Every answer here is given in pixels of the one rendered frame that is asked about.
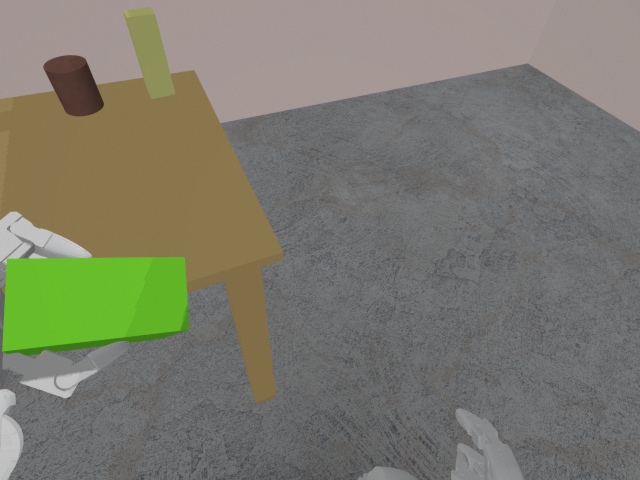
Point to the robot left hand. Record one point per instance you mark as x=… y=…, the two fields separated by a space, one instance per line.
x=50 y=371

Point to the table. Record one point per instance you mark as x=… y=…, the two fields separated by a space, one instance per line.
x=146 y=177

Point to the sponge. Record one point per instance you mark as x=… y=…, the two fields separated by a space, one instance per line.
x=62 y=304

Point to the robot right hand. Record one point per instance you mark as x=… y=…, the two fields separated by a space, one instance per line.
x=498 y=461

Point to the robot left forearm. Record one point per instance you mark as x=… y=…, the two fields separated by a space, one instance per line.
x=11 y=435

